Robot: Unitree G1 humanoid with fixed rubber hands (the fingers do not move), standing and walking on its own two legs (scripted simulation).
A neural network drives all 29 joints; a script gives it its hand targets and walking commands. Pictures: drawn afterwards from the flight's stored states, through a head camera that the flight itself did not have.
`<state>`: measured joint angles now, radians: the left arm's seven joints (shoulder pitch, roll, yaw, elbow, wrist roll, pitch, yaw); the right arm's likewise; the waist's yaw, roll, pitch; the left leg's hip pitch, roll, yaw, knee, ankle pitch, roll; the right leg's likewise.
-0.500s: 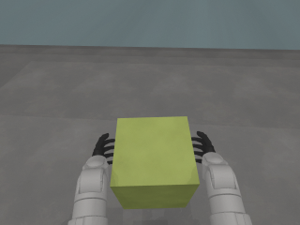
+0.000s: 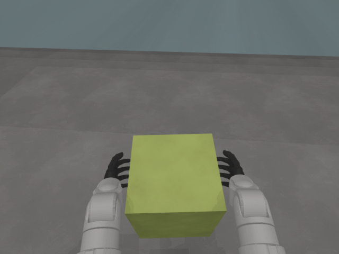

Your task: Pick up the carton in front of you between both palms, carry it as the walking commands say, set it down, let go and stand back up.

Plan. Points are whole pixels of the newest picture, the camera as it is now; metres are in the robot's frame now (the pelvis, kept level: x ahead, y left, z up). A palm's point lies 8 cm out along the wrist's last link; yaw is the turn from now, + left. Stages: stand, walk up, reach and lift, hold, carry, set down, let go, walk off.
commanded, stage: carry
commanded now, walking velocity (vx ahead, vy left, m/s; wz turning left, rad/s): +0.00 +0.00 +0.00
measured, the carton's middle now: (173, 189) +0.32 +0.00 -0.05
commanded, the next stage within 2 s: hold in 1.10 s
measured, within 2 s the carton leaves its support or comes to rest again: neither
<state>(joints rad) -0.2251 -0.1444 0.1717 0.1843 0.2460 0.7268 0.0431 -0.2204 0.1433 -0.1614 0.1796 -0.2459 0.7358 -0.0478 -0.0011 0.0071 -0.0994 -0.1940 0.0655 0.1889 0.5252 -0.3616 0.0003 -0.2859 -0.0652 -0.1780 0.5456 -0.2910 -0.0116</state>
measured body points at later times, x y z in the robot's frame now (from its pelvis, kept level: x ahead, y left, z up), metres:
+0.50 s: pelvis -0.04 +0.01 +0.00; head -0.06 +0.00 +0.45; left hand +0.27 +0.16 +0.04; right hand +0.27 -0.15 +0.04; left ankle -0.05 +0.10 -0.73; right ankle +0.00 -0.11 -0.73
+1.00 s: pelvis -0.05 +0.01 +0.00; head -0.07 +0.01 +0.45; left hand +0.26 +0.16 +0.04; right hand +0.26 -0.14 +0.04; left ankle -0.05 +0.10 -0.73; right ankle +0.00 -0.11 -0.73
